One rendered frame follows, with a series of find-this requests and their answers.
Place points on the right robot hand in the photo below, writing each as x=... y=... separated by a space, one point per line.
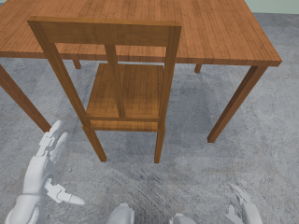
x=247 y=212

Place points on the left robot thigh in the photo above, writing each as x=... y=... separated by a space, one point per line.
x=121 y=215

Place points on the chair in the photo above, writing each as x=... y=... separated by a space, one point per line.
x=125 y=97

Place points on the left robot shin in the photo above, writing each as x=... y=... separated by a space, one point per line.
x=124 y=204

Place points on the left robot hand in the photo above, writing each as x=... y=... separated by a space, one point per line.
x=44 y=163

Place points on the robot left forearm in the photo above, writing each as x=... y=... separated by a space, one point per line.
x=29 y=209

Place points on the table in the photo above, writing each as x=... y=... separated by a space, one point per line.
x=221 y=32

